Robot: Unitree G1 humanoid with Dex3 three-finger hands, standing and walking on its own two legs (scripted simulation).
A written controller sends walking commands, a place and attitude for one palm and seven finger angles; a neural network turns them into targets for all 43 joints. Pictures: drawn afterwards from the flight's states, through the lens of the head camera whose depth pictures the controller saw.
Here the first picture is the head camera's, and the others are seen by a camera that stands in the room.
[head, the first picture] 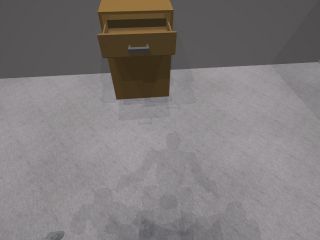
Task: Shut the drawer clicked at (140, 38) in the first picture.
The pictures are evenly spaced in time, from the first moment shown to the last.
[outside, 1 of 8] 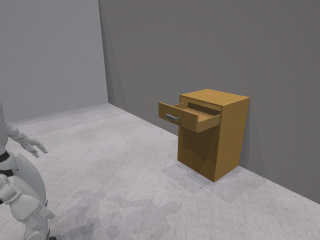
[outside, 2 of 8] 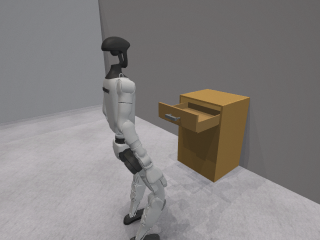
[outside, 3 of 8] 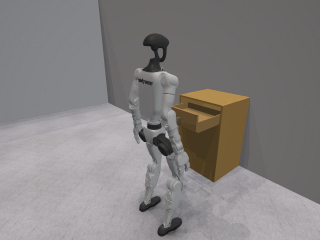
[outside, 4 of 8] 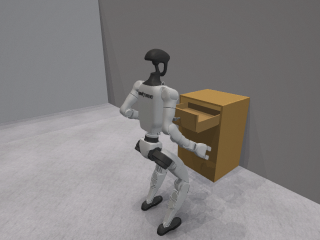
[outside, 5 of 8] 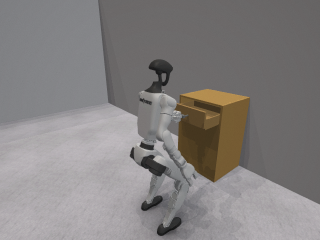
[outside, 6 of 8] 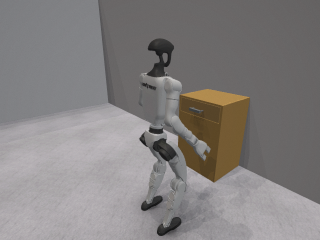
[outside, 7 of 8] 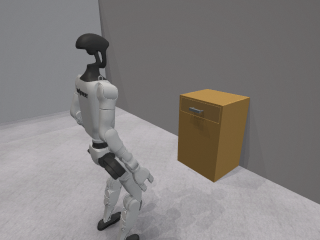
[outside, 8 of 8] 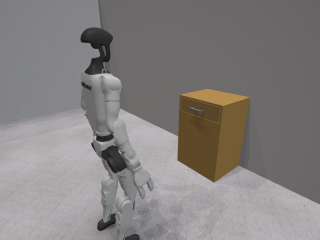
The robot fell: no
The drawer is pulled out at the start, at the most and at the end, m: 0.30 0.30 0.00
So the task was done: yes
